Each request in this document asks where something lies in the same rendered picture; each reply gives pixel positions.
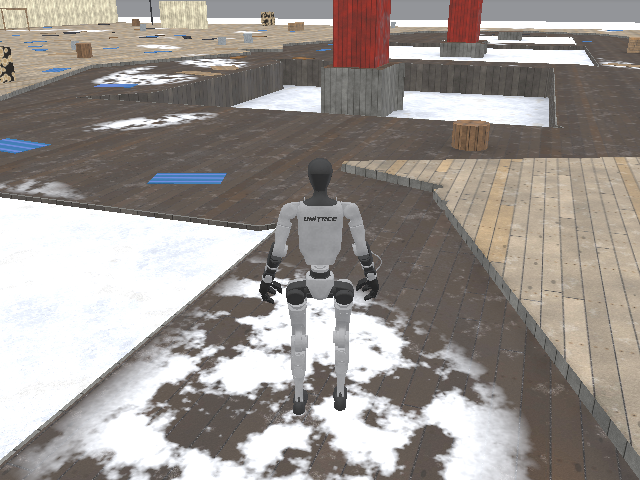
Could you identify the right robot forearm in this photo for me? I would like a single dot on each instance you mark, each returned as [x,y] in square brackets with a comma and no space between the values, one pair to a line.
[368,264]

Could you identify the robot head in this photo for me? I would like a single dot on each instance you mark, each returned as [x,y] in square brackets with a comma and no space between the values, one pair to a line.
[320,173]

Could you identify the left robot forearm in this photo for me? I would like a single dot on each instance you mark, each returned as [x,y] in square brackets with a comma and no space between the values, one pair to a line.
[271,266]

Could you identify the left robot upper arm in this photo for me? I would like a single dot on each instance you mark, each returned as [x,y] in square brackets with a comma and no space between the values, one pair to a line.
[288,211]

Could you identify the right robot thigh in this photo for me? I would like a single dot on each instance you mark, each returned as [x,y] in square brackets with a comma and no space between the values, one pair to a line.
[343,301]

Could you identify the right robot upper arm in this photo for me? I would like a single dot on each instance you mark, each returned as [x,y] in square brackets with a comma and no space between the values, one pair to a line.
[351,211]

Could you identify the robot right hand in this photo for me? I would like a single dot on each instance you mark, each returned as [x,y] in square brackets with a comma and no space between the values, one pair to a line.
[368,285]

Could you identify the robot left hand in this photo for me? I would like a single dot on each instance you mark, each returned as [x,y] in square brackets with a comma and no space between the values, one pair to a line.
[265,287]

